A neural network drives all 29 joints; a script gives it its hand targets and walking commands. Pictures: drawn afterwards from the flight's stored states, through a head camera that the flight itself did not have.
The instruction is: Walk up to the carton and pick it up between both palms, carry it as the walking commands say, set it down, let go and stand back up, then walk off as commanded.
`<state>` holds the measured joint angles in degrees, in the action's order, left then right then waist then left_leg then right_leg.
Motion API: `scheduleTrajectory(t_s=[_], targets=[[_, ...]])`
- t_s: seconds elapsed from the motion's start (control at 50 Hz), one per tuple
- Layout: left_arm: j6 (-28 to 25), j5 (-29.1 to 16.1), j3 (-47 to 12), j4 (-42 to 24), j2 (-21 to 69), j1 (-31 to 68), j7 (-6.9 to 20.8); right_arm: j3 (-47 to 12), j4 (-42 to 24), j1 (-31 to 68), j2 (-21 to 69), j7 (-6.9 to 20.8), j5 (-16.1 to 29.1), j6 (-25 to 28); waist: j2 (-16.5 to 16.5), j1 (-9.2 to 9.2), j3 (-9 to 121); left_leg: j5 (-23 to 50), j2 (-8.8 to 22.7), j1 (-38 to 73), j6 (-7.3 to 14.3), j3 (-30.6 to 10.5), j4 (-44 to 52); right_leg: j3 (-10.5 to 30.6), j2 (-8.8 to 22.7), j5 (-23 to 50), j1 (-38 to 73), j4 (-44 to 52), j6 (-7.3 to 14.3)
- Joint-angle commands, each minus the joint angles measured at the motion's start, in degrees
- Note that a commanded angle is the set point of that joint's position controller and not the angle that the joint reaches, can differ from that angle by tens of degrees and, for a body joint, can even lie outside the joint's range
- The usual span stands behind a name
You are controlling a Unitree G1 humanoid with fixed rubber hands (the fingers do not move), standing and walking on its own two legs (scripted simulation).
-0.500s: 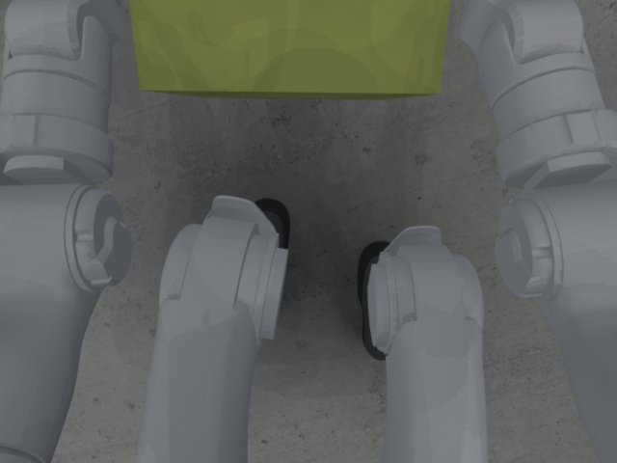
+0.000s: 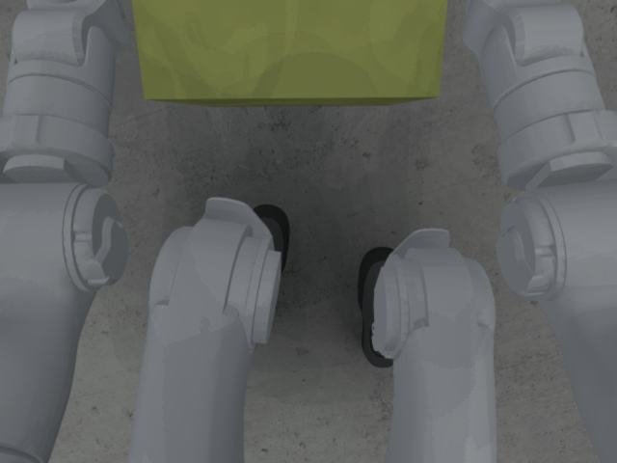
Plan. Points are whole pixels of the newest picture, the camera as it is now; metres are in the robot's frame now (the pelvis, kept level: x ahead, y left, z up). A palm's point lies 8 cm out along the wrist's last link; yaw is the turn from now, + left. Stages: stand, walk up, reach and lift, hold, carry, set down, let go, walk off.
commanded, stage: set down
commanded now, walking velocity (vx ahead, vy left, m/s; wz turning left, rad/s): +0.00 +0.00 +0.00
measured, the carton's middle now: (294, 2) +0.53 +0.10 -0.25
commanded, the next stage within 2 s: none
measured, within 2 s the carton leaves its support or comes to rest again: neither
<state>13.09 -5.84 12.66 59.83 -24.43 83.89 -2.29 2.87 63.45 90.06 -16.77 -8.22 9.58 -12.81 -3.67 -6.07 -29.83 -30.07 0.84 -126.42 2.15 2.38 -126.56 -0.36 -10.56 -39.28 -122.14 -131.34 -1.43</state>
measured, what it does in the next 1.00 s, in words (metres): stands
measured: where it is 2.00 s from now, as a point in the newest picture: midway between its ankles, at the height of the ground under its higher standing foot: (319, 306)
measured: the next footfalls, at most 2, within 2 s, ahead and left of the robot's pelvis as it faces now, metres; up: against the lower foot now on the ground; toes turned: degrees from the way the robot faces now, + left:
none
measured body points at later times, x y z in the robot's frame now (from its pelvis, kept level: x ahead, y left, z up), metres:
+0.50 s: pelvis +0.00 +0.00 -0.01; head +0.37 +0.04 +0.23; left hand +0.53 +0.28 -0.18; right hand +0.58 -0.07 -0.18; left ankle +0.13 +0.11 -0.33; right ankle +0.09 -0.10 -0.33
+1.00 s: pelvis +0.01 +0.00 +0.00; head +0.39 +0.04 +0.22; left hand +0.53 +0.28 -0.19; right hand +0.59 -0.07 -0.19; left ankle +0.13 +0.11 -0.33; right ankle +0.09 -0.10 -0.33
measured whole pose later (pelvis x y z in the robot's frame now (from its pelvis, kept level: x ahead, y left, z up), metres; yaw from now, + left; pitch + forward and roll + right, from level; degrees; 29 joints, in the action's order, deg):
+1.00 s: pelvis +0.01 +0.00 +0.00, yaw +0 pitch +32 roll +0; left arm 4.8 -8.7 15.5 67.2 -24.1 86.7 -2.5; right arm 0.4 61.8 89.8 -18.7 -7.8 10.5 -9.3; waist -1.8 -6.4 -29.9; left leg -30.9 1.9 -128.2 3.4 3.3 -126.9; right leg -1.1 -7.7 -40.0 -123.8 -131.5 -0.3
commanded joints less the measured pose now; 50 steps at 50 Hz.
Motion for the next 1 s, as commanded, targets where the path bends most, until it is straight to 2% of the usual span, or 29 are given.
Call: scheduleTrajectory(t_s=[0.0, 0.34, 0.5, 0.64, 0.68, 0.78, 0.86, 0.98], targets=[[-2.99, -5.11, -13.47, -12.56, 44.10, 39.15, 14.73, -10.71, -16.80, 35.43, 46.80, 14.25, 3.70, 3.60, -1.43, -6.12, 72.38, 25.30, -3.68, 41.88, 0.54, -2.21, 6.65, 0.37, 1.06, 16.60, 14.52, 12.01, 2.22], [-2.92, -3.45, -11.05, -8.40, 41.86, 36.37, 15.90, -7.54, -13.48, 32.73, 43.67, 15.09, 0.60, 3.12, -1.64, -5.09, 59.79, 19.76, -3.09, 36.54, 0.69, -2.87, 5.98, 0.92, 1.45, 12.69, 11.66, 11.31, 2.36], [-3.56, -2.40, -8.67, -7.59, 36.08, 35.18, 14.80, -6.15, -13.24, 31.88, 38.26, 13.84, -0.59, 3.45, -1.54, -5.18, 59.21, 19.32, -2.84, 36.57, 0.32, -2.81, 5.63, 0.92, 1.97, 12.42, 13.01, 11.16, 2.12], [-5.50, -1.54, -5.07, -6.04, 23.73, 32.72, 11.24, -4.76, -12.78, 29.85, 27.14, 10.85, -1.13, 4.41, -1.39, -5.60, 61.28, 19.87, -2.31, 38.13, -0.39, -2.89, 5.76, 0.57, 2.97, 13.32, 15.57, 11.13, 1.22], [-6.37, -1.46, -3.59, -5.26, 17.00, 31.32, 9.34, -3.91, -12.35, 28.35, 20.81, 9.23, -1.33, 4.74, -1.50, -5.74, 61.87, 20.23, -2.07, 38.43, -0.65, -2.82, 5.76, 0.52, 3.48, 13.73, 16.61, 11.28, 0.88], [-9.33, -2.04, 1.03, -1.49, -4.14, 26.05, 2.54, -1.85, -10.76, 23.62, 0.41, 3.31, -0.92, 5.45, -1.87, -5.76, 65.35, 21.62, -1.33, 40.05, -0.97, -3.21, 6.25, 0.87, 5.05, 15.06, 19.54, 11.93, -0.26], [-10.20, -2.53, 2.45, -0.16, -9.32, 24.38, 0.28, -2.05, -10.88, 22.40, -4.94, 1.03, 0.26, 5.57, -1.31, -5.86, 73.02, 27.11, -0.75, 43.12, -1.33, -4.21, 5.88, 1.58, 5.38, 19.12, 19.84, 11.74, -0.83], [-10.95, -2.85, 4.10, -1.73, -12.81, 21.35, -0.84, -1.70, -12.72, 21.03, -8.84, 0.04, 1.05, 6.12, -2.07, -6.43, 81.35, 34.15, -0.48, 46.77, -1.18, -4.79, 5.23, 1.54, 5.62, 23.12, 19.70, 10.74, -1.07]])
